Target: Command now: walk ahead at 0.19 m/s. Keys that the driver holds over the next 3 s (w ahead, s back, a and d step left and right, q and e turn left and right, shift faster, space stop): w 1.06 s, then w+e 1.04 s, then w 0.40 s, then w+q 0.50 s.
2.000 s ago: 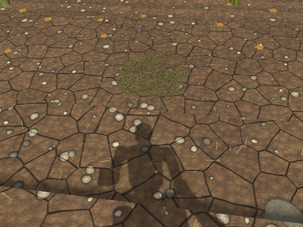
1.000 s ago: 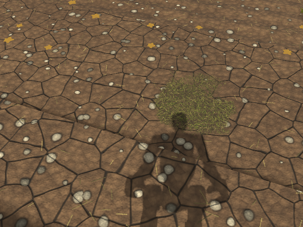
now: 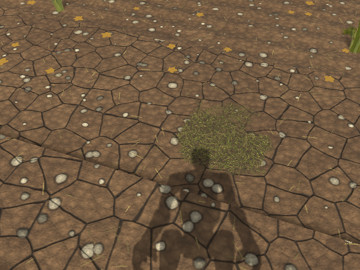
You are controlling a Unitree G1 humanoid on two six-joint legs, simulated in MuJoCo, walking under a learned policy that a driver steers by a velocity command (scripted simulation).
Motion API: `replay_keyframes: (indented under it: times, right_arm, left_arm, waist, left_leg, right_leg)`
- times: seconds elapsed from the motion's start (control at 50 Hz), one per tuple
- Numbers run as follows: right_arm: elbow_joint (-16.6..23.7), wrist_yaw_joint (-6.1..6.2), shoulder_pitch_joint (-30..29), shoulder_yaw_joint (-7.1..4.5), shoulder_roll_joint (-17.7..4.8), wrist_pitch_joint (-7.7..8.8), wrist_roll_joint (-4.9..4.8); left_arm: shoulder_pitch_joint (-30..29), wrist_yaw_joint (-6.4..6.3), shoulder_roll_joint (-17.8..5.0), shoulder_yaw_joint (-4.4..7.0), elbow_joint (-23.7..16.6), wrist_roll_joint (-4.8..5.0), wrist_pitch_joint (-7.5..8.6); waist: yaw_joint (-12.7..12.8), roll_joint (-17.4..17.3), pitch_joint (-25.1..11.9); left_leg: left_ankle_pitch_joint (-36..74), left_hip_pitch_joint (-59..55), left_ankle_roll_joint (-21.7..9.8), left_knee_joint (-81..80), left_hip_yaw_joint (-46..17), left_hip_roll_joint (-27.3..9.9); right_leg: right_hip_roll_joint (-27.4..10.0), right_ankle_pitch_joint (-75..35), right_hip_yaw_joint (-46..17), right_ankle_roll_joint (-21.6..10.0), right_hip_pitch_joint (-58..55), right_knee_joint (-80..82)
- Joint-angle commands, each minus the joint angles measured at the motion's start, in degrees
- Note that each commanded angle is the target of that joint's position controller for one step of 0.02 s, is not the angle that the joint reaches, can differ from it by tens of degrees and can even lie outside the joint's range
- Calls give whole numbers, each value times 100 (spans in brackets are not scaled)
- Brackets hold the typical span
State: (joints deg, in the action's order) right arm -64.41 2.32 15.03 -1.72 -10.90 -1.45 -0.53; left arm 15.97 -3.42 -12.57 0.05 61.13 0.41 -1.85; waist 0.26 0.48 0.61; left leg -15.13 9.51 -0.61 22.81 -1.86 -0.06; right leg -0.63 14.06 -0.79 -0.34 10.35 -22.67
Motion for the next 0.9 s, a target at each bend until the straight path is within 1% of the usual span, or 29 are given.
replay_keyframes:
  times: [0.02,0.1,0.14,0.18,0.2,0.22,0.24,0.32,0.34,0.38,0.4,0.44,0.46,0.5,0.56,0.62,0.64,0.66,0.7,0.72,0.74,0.76,0.78,0.8,0.82,0.84,0.86,0.88,0.9]
  right_arm:
    - [231,9,175,-109,-569,128,-14]
    - [295,-122,239,-87,-360,361,12]
    - [241,-159,501,-92,-357,436,-14]
    - [113,-158,950,-163,-604,493,-35]
    - [-16,-137,1413,-248,-896,520,-109]
    - [-52,-167,1798,-339,-1256,538,-130]
    - [-7,-193,1802,-349,-1256,587,-101]
    - [287,-222,1399,-226,-815,682,-36]
    - [244,-179,1494,-230,-807,683,22]
    - [268,-137,1514,-207,-790,672,-8]
    - [245,-99,1777,-195,-814,702,13]
    - [30,68,2437,-208,-833,822,-71]
    - [151,173,2250,-199,-865,846,-58]
    - [542,272,1542,-144,-908,799,-12]
    - [757,236,1375,-134,-1003,745,-105]
    - [727,250,1705,-165,-972,576,-128]
    - [751,250,1761,-164,-929,518,-96]
    - [739,221,1761,-167,-936,477,-76]
    - [630,76,1588,-208,-1012,464,-75]
    - [494,17,1943,-194,-502,559,-73]
    - [540,-132,3071,-67,-167,723,-210]
    - [689,-180,2916,-97,-490,885,-287]
    - [1217,-113,2259,-54,-518,936,-500]
    - [1284,80,1457,-53,-540,813,-402]
    - [1435,115,1429,-51,-650,735,-509]
    - [1425,147,1060,-26,-543,641,-323]
    - [1495,131,751,-133,-831,546,-201]
    - [1614,116,496,-142,-570,459,-128]
    - [1758,95,364,-154,-558,494,-30]
  left_arm:
    - [258,-3,-792,181,-186,58,116]
    - [423,77,-990,300,-249,134,239]
    - [64,107,-1006,321,-427,174,249]
    - [-309,132,-708,243,-631,175,301]
    - [-402,130,-433,184,-709,171,398]
    - [-521,149,-394,168,-832,136,518]
    - [-678,184,-515,187,-924,142,644]
    - [-692,407,-743,325,-950,139,874]
    - [-553,480,-622,329,-851,81,865]
    - [-620,564,-474,315,-860,88,840]
    - [-982,554,-434,343,-985,117,831]
    - [-2103,572,-582,391,-1533,226,916]
    - [-2176,629,-615,401,-1696,159,947]
    - [-2005,828,-319,298,-1660,-40,980]
    - [-1871,953,-420,300,-1690,93,833]
    - [-2202,916,-535,276,-1743,153,714]
    - [-1919,898,-607,310,-1612,195,736]
    - [-1263,876,-729,358,-1365,171,781]
    - [933,765,-1219,588,-599,58,760]
    - [1565,764,-1440,535,-371,-136,779]
    - [1682,747,-1880,581,-331,-152,805]
    - [1670,727,-1607,583,-392,-118,635]
    - [1805,722,-1980,744,-115,3,538]
    - [1034,696,-1346,567,-258,36,513]
    - [433,663,-1404,523,-514,-94,627]
    - [-15,653,-960,396,-591,-167,789]
    - [-432,704,-625,295,-638,-168,891]
    - [-751,643,-568,248,-584,-144,868]
    - [-782,568,-704,275,-598,-163,870]
  waist:
    - [3,154,661]
    - [3,607,412]
    - [-213,613,495]
    - [-402,-108,630]
    - [-530,-836,646]
    - [-661,-1301,721]
    - [-685,-1163,878]
    - [-411,-469,471]
    - [-381,-609,285]
    - [-330,-635,298]
    - [-451,-653,446]
    - [-766,-651,811]
    - [-641,-551,980]
    - [-510,-455,617]
    - [-463,-444,612]
    - [-703,-451,783]
    - [-629,-350,699]
    - [-424,-326,383]
    - [694,134,-561]
    - [754,1622,-863]
    - [228,3179,-1838]
    - [411,2829,-2444]
    - [324,2054,-2817]
    - [156,432,-2025]
    - [-60,692,-1731]
    - [-36,240,-1277]
    - [-197,74,-570]
    - [-425,200,139]
    - [-427,570,363]
  left_leg:
    - [-1924,982,-368,-277,116,99]
    - [-952,993,-407,495,286,104]
    - [-907,514,-523,393,251,37]
    - [-1556,18,-744,-390,-436,-298]
    - [-2152,-468,-986,-987,-1291,-775]
    - [-2292,-1023,-1348,-1488,-2519,-1507]
    - [-1880,-1143,-1619,-1534,-3140,-1936]
    - [258,-1513,-1336,-1267,-1821,-1600]
    - [699,-1414,-1315,-1077,-1603,-1606]
    - [1101,-941,-1256,-925,-1220,-1448]
    - [913,-1132,-1310,-939,-1239,-1405]
    - [560,-2629,-1128,-699,-1774,-1939]
    - [485,-2135,-950,-691,-1453,-1650]
    - [-15,-394,-751,-307,-699,-1135]
    - [-507,1018,-603,63,-283,-941]
    - [-401,55,-343,1110,-180,-919]
    - [-145,-425,-295,1666,-254,-933]
    - [375,-724,-264,2558,-254,-910]
    - [914,260,58,5660,11,-491]
    - [-3578,2342,360,8469,-176,234]
    - [-3583,3685,158,9410,-1305,294]
    - [-3302,4047,157,9452,-1375,102]
    - [-2756,4531,165,9505,-865,111]
    - [-2008,4462,138,9142,-123,-360]
    - [-1230,4443,-11,9127,-240,-524]
    - [-798,4175,-144,8785,-599,-797]
    - [-334,3883,-329,7434,-786,-956]
    - [-96,3265,-216,6107,-618,-1042]
    - [278,2977,-75,4927,-506,-1013]
  right_leg:
    - [-209,2548,-472,-529,381,749]
    - [-860,2559,-1420,-922,158,1112]
    - [-864,2519,-1423,-927,636,1141]
    - [-187,1934,-569,-605,1229,220]
    - [274,1392,64,-370,1776,-887]
    - [401,1058,371,-294,2533,-1745]
    - [119,1411,-4,-341,3141,-2575]
    - [-402,456,-74,-305,3444,-2999]
    - [-457,22,-94,-253,3227,-3207]
    - [-417,-389,71,-158,2969,-3239]
    - [-426,-601,15,-121,3446,-3171]
    - [-796,-579,-694,-118,5544,-2821]
    - [-867,-1309,-740,-75,5331,-2062]
    - [-553,-3475,-293,-154,3207,-1172]
    - [-386,-4199,-183,-238,1579,-1163]
    - [-554,-3983,-231,-42,1816,-532]
    - [-719,-4019,-310,7,1876,-199]
    - [-753,-4222,-250,12,1446,35]
    - [-628,-4576,194,-23,-1290,234]
    - [-1241,-5946,-345,-331,-3104,-889]
    - [-1741,-8257,-786,-632,-4511,-2523]
    - [-1916,-7448,-1283,-936,-4372,-2191]
    - [-2673,-2667,-3123,-1689,-3996,-612]
    - [-2387,-690,-3439,-1479,-2674,434]
    - [-2942,-26,-3873,-2013,-1760,583]
    - [-2999,-696,-3762,-1936,-687,326]
    - [-2521,-810,-2885,-1566,360,306]
    - [-1882,-735,-1835,-1230,1551,723]
    - [-1472,-1288,-1255,-1204,1754,878]
